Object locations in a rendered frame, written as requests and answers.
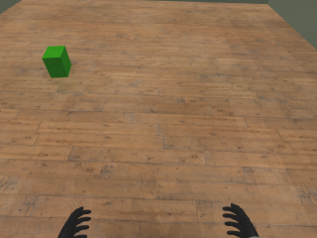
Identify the robot right hand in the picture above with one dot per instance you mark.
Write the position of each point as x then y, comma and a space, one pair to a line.
246, 227

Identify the robot left hand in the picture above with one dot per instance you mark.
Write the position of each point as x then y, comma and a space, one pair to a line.
69, 228

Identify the carton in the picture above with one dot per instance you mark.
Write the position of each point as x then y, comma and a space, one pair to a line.
57, 61

